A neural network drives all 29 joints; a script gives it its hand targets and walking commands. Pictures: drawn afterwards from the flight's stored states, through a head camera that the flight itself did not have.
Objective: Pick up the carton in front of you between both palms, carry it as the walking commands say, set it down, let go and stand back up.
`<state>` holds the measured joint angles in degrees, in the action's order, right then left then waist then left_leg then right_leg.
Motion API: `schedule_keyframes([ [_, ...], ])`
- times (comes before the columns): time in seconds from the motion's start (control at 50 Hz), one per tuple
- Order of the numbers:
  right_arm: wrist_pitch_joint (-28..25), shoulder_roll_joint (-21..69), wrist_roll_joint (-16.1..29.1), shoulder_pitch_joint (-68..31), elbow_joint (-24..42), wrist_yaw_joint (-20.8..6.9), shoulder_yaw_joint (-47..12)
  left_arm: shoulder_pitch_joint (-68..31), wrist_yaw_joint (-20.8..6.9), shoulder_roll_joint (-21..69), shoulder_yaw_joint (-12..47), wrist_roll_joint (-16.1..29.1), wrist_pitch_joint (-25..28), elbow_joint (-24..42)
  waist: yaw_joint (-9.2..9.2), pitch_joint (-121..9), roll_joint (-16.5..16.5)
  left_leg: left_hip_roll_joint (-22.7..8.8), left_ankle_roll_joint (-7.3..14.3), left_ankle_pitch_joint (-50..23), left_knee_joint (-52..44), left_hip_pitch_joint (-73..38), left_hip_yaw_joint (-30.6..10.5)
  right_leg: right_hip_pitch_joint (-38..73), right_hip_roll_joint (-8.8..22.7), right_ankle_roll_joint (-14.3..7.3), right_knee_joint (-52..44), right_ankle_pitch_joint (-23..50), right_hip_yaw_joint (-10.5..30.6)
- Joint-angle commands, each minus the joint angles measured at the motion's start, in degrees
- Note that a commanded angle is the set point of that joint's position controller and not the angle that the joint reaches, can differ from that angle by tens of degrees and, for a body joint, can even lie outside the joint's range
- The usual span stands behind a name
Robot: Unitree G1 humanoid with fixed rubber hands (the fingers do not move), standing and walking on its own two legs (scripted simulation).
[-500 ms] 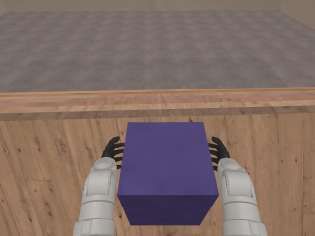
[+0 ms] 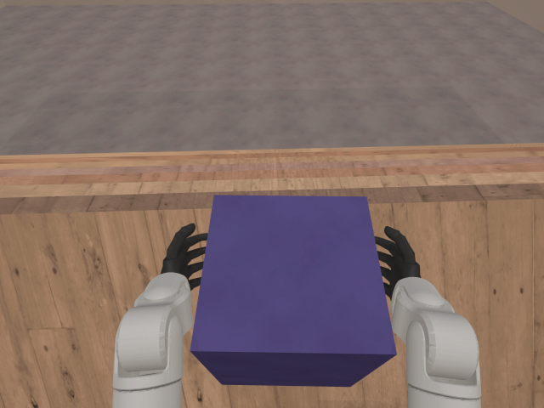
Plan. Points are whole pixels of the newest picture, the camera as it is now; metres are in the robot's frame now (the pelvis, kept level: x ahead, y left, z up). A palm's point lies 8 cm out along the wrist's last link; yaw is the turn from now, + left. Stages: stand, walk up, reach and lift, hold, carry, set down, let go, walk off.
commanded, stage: carry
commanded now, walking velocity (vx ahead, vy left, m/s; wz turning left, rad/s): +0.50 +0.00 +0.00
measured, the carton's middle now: (287, 298) +0.27 +0.00 +0.03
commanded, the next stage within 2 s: none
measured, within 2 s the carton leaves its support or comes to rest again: neither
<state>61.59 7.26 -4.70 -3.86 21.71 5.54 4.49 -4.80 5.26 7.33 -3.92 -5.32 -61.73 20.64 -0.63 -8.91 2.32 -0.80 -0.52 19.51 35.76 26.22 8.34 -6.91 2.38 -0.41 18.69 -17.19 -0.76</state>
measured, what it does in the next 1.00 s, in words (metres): walks ahead: left foot, then right foot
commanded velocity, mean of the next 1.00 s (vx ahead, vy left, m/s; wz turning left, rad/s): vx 0.50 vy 0.00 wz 0.00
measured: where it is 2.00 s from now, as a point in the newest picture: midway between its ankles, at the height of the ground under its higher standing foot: (284, 205)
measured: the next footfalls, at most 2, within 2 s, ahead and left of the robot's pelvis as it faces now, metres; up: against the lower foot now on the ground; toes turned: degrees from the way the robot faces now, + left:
left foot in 0.06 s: +0.13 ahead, +0.10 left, +0.00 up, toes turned +10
right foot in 0.50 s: +0.45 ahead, -0.12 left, +0.00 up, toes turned -14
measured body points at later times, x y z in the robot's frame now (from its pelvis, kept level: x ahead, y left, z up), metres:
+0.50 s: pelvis +0.29 -0.02 -0.03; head +0.27 -0.03 +0.42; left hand +0.54 +0.12 +0.06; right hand +0.53 -0.19 +0.06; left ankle +0.10 +0.09 -0.74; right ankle +0.42 -0.12 -0.75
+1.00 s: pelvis +0.62 -0.02 -0.03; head +0.61 -0.02 +0.42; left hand +0.87 +0.12 +0.07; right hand +0.86 -0.18 +0.07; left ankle +0.78 +0.06 -0.74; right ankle +0.42 -0.11 -0.74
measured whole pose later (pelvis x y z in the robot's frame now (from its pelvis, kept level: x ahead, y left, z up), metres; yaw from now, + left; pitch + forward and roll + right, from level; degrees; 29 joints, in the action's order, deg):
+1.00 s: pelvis +0.62 -0.02 -0.03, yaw -3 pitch +2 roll +0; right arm 68.1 7.6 -2.4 3.7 35.6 7.2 1.8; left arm 3.3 7.1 7.6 -1.4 -2.1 -67.7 34.4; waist -0.6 -5.1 0.7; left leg -3.1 2.3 3.4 29.3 29.8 12.9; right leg 7.4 2.9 1.6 19.7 -27.6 -11.5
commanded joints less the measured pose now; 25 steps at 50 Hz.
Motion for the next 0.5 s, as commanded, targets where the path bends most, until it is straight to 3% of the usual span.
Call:
schedule_keyframes([
  [0.0, 2.96, 47.11, 16.20, -18.86, 8.12, -5.47, -37.68, -18.62, -5.87, 45.60, 37.28, 17.85, -2.84, 10.26, -0.10, -7.38, 6.61, 2.22, 0.34, -7.88, -11.37, -6.77, 4.45, 3.81, 9.67, -6.46, 0.84, 12.64, 4.53],
  [0.02, 3.78, 46.33, 16.07, -17.16, 9.18, -4.78, -36.94, -17.14, -5.33, 44.94, 37.34, 18.08, -3.68, 11.72, 0.08, -8.89, 4.04, 2.91, 0.90, -8.86, -14.13, -17.90, 5.67, -2.66, 8.28, -5.14, 6.10, 13.29, 1.57],
  [0.04, 4.54, 45.80, 15.93, -14.99, 10.01, -4.10, -36.25, -16.39, -4.80, 43.86, 37.25, 18.38, -4.47, 13.26, 0.58, -11.64, 1.18, -0.94, 2.03, -7.05, -14.04, -30.08, 2.26, -11.57, 7.23, -3.27, 13.01, 9.50, -0.87],
  [0.06, 5.21, 43.54, 15.46, -14.33, 10.74, -3.25, -35.26, -17.19, -4.25, 42.55, 37.08, 19.03, -5.45, 14.70, 1.67, -12.95, -9.25, -14.62, 5.38, 7.73, -20.70, -38.84, -17.79, -23.99, 3.04, -0.30, 27.82, -1.67, -5.07],
  [0.08, 5.53, 41.97, 14.58, -14.80, 9.92, -2.26, -33.80, -19.83, -3.70, 40.47, 37.35, 19.77, -6.44, 16.53, 2.18, -11.00, -18.09, -26.60, 11.98, 10.80, -25.94, -41.74, -38.73, -37.21, -2.21, 0.54, 38.81, -12.28, -6.33],
  [0.1, 5.89, 41.59, 14.87, -16.37, 11.54, -1.66, -33.19, -21.97, -3.39, 40.46, 38.08, 20.73, -6.95, 17.44, 2.24, -8.62, -13.07, -27.23, 14.47, 9.23, -25.40, -38.05, -39.39, -39.12, 2.19, -0.98, 45.38, -11.63, -0.96],
  [0.12, 6.19, 42.18, 15.70, -17.92, 13.15, -1.23, -33.69, -22.56, -3.23, 40.83, 37.75, 21.35, -7.18, 17.54, 2.13, -6.64, -9.62, -25.35, 14.13, 3.82, -25.27, -33.65, -35.21, -39.57, 4.04, -1.73, 47.75, -9.68, -0.46],
  [0.16, 6.53, 43.10, 16.96, -21.06, 14.16, -0.77, -34.71, -21.30, -2.63, 42.25, 35.97, 20.88, -7.08, 14.91, 1.49, -5.98, -3.76, -21.28, 10.81, 3.61, -27.81, -27.85, -24.73, -36.15, 6.61, -1.41, 43.90, -2.53, 0.40],
  [0.2, 6.68, 42.68, 17.81, -20.60, 13.98, -0.62, -35.33, -18.31, -1.59, 42.34, 34.45, 19.08, -6.86, 13.14, 1.47, -5.34, -5.64, -17.67, 8.74, -1.75, -29.14, -25.23, -15.42, -32.40, 5.24, -0.06, 36.59, 1.93, -2.70],
  [0.28, 6.98, 39.90, 18.29, -17.42, 12.23, -0.34, -35.02, -13.08, 0.56, 40.32, 31.70, 15.24, -6.81, 10.52, 1.64, -2.73, -7.52, -14.74, 8.07, -11.73, -29.08, -26.68, -8.26, -31.32, 2.97, 1.23, 22.97, 7.87, -6.87],
  [0.34, 7.01, 39.21, 18.09, -16.00, 12.24, -0.64, -34.94, -12.76, 0.91, 39.63, 32.20, 14.83, -6.82, 11.58, 1.77, 0.07, -10.31, -13.03, 7.07, -20.37, -27.21, -26.64, -3.59, -28.30, 1.48, 0.54, 15.95, 10.92, -10.02],
  [0.4, 6.84, 39.69, 17.86, -15.35, 13.31, -1.56, -35.56, -13.69, -0.13, 40.10, 34.31, 15.98, -6.64, 14.10, 1.67, 1.82, -12.07, -13.34, 5.98, -24.72, -24.91, -27.05, -1.31, -23.11, 0.86, -1.02, 12.23, 13.30, -12.04],
  [0.44, 6.76, 40.03, 17.58, -14.93, 14.44, -2.33, -36.50, -12.77, -1.18, 40.55, 35.39, 16.69, -6.41, 14.60, 0.72, -0.96, -11.80, -12.32, 4.41, -35.59, -15.04, -25.83, 2.91, -12.35, -2.33, -1.75, 10.06, 10.68, -15.62],
  [0.46, 6.77, 39.92, 17.39, -14.04, 14.81, -2.68, -36.93, -12.05, -1.69, 40.53, 35.70, 16.89, -6.28, 14.38, 0.19, -4.19, -9.35, -10.05, 2.87, -38.53, -5.14, -22.83, 5.95, -2.42, -4.79, -1.78, 8.17, 8.02, -17.59],
  [0.48, 6.70, 38.73, 17.24, -14.84, 14.80, -2.91, -36.94, -12.13, -2.14, 40.11, 35.77, 16.90, -6.20, 14.19, -0.98, -8.41, -5.87, -8.56, 1.39, -29.86, 6.40, -14.00, 5.50, 10.15, 0.44, -2.13, 7.66, 4.45, -10.59],
])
